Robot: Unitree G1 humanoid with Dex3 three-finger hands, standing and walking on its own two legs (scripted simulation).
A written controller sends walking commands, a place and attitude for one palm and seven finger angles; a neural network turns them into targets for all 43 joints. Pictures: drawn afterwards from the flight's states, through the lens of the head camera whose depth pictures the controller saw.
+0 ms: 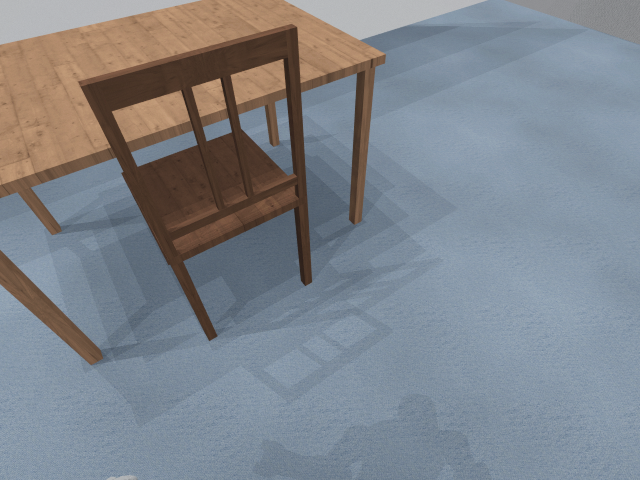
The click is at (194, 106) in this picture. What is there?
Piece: chair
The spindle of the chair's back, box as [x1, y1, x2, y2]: [181, 87, 224, 210]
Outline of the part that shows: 190,87 183,89 181,91 216,206 219,210 224,208 224,205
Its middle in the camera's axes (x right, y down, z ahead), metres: -0.27 -0.19 +0.89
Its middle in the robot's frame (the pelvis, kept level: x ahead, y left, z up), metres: +0.78 +0.30 -0.06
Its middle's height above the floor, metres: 0.71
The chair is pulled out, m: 0.00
